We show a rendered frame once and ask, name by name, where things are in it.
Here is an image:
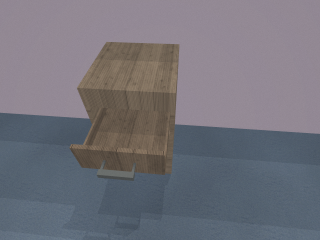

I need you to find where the handle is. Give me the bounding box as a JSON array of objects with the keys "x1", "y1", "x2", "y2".
[{"x1": 96, "y1": 160, "x2": 136, "y2": 181}]

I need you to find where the drawer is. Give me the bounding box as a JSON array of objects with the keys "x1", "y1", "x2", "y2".
[{"x1": 69, "y1": 108, "x2": 171, "y2": 175}]

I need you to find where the cabinet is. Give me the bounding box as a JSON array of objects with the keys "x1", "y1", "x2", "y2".
[{"x1": 77, "y1": 42, "x2": 180, "y2": 174}]

